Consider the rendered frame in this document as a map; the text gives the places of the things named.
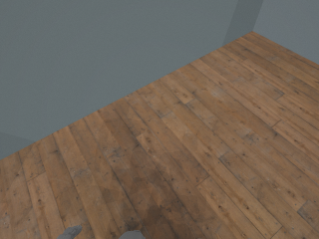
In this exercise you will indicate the left robot hand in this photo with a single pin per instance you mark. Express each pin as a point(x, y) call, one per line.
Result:
point(70, 232)

